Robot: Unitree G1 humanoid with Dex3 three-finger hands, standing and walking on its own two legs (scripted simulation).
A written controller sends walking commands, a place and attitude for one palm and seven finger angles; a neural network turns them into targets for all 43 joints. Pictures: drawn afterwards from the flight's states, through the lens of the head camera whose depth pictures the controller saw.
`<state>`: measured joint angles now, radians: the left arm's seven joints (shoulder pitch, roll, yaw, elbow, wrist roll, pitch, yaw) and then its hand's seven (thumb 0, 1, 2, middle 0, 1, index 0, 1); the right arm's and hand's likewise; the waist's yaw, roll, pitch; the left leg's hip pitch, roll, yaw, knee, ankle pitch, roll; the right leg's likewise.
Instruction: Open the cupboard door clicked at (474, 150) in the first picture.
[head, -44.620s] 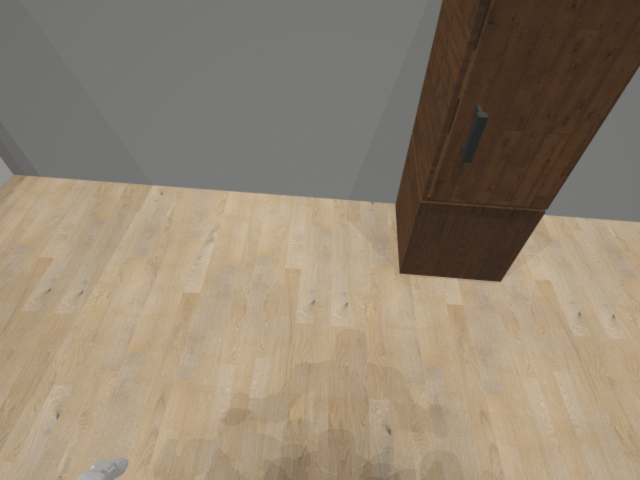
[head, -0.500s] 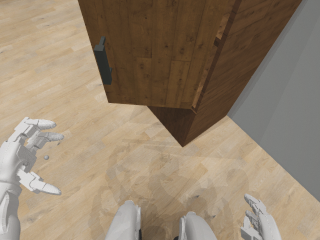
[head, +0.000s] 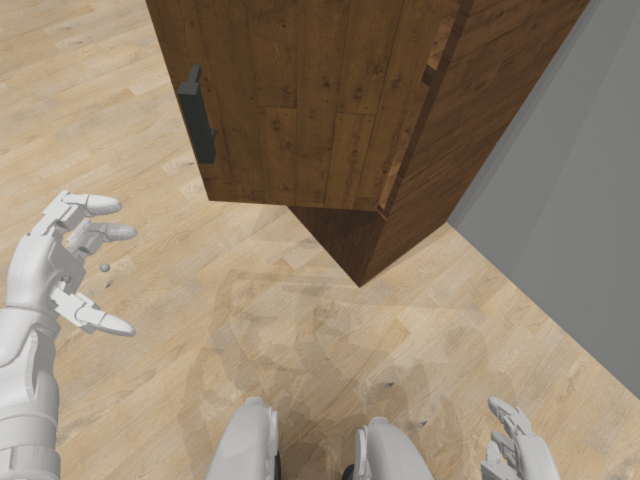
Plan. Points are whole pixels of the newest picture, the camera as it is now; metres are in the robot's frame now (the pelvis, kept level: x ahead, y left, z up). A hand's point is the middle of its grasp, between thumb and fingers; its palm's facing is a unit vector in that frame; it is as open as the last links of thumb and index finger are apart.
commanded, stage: move the hooked fingers beside the handle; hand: left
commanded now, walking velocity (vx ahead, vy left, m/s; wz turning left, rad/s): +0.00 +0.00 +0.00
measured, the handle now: (201, 116) +0.59 +0.21 +0.03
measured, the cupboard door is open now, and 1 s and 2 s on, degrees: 50 50 50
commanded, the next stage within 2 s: none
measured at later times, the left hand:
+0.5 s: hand (125, 211) +0.42 +0.27 +0.03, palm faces +0.03 -1.00 -0.02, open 14.0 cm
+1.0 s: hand (141, 163) +0.50 +0.27 +0.03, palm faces +0.03 -1.00 -0.02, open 14.0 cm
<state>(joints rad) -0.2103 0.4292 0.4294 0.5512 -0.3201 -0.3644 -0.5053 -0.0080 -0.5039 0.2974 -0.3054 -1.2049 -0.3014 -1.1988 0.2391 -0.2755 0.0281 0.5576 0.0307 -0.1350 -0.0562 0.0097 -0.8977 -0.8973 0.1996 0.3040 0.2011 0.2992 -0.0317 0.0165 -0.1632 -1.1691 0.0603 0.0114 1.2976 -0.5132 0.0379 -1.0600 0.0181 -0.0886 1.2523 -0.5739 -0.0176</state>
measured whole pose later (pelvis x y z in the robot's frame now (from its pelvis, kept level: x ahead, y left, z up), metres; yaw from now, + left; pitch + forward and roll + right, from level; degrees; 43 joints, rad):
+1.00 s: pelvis -0.01 +0.00 -0.03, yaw -3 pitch +29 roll -6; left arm -0.88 0.72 0.55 1.17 -0.12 -0.39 -0.47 -0.01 -0.50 0.30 -0.30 -1.20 -0.30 -1.20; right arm 0.31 -0.30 0.06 0.61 0.00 0.04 -0.03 0.00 -0.90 -0.90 0.20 0.30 0.20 0.30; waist -0.16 0.03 -0.14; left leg -1.38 0.09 0.00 1.40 -0.53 0.04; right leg -1.27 0.04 -0.10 1.34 -0.58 -0.02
